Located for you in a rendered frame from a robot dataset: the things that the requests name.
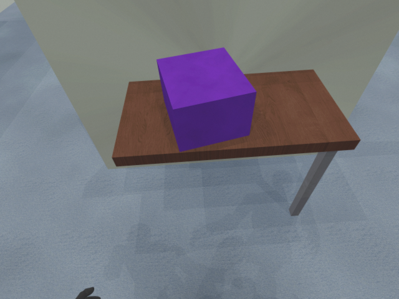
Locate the carton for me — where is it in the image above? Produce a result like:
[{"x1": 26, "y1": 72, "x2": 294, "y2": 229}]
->
[{"x1": 156, "y1": 47, "x2": 257, "y2": 152}]

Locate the table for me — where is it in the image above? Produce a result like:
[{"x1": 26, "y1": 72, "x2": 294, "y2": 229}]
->
[{"x1": 112, "y1": 69, "x2": 361, "y2": 216}]

